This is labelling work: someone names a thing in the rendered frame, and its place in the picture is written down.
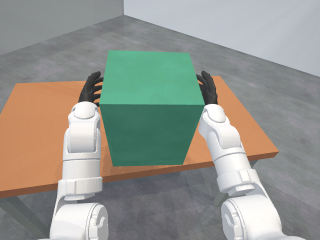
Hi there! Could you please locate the left robot upper arm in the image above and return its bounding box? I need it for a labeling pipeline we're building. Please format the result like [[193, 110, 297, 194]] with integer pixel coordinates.
[[38, 202, 109, 240]]

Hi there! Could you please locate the robot right hand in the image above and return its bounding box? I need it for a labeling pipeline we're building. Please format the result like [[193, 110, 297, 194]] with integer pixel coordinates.
[[196, 70, 218, 106]]

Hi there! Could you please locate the carton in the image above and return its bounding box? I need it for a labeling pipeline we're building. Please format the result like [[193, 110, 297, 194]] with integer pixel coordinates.
[[99, 50, 205, 167]]

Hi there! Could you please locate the robot right forearm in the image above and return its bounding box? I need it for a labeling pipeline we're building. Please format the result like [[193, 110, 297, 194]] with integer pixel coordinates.
[[198, 104, 282, 231]]

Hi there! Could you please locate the right robot upper arm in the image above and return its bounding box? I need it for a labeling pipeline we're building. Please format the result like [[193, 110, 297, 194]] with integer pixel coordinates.
[[221, 194, 306, 240]]

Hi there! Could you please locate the robot left forearm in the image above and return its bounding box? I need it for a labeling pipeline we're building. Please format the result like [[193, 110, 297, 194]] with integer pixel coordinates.
[[49, 101, 103, 238]]

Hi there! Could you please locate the robot left hand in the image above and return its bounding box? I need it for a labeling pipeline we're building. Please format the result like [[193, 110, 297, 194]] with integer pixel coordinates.
[[78, 71, 104, 107]]

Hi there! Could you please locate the table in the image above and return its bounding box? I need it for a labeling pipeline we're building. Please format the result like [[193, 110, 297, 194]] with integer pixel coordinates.
[[0, 76, 279, 239]]

